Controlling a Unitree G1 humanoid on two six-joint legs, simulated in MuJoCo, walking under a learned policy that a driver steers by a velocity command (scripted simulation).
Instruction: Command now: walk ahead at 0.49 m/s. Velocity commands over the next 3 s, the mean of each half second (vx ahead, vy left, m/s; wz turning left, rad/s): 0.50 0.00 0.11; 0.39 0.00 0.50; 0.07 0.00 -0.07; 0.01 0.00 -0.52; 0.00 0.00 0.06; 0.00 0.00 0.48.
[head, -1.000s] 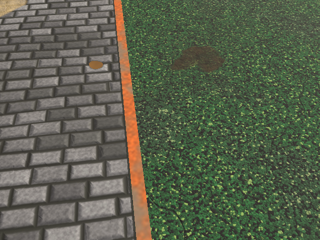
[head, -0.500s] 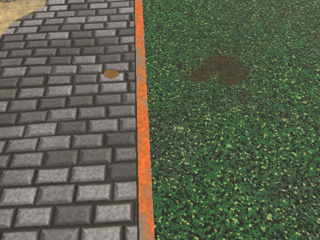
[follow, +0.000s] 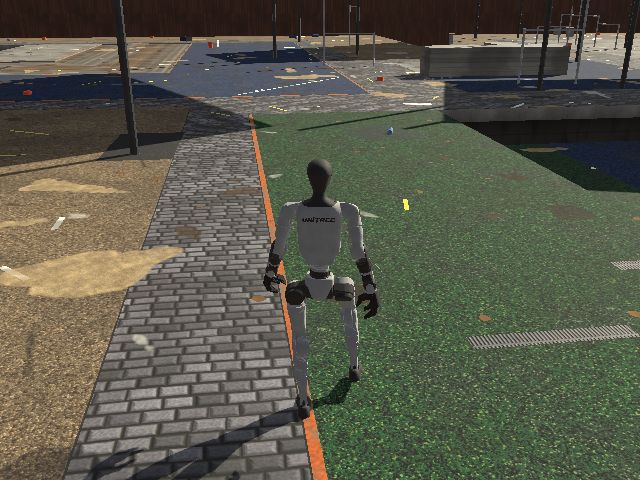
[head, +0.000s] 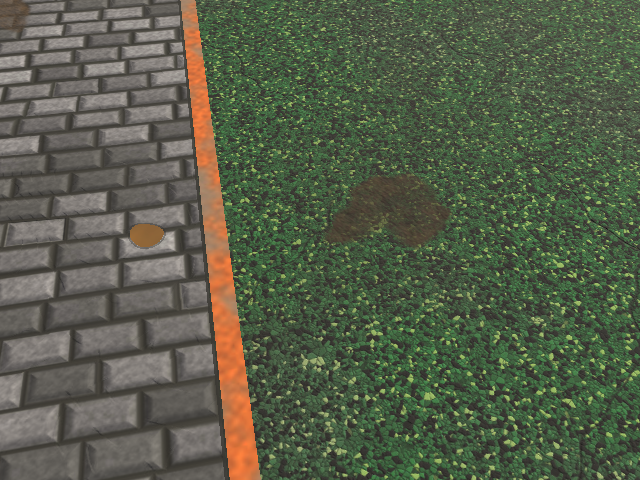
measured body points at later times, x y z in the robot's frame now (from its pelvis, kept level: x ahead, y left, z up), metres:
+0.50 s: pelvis +0.29 -0.07 +0.00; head +0.31 -0.08 +0.45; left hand +0.29 +0.19 -0.14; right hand +0.42 -0.33 -0.13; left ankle +0.38 +0.12 -0.66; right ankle +0.28 -0.16 -0.75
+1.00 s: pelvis +0.54 +0.02 -0.01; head +0.59 +0.06 +0.44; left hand +0.60 +0.34 -0.12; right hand +0.75 -0.20 -0.12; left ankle +0.56 +0.09 -0.75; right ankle +0.61 -0.15 -0.66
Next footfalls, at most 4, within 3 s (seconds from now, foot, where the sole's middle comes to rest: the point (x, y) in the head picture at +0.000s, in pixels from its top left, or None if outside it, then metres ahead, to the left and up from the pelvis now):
0.22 right None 0.32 -0.16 -0.78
0.78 left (264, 444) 0.60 0.11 -0.78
1.26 right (331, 364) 0.79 -0.05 -0.78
1.62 left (235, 420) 0.66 0.17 -0.78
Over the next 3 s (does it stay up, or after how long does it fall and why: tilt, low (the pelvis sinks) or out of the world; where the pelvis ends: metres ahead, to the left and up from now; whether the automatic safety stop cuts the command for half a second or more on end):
stays up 0.62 0.05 -0.01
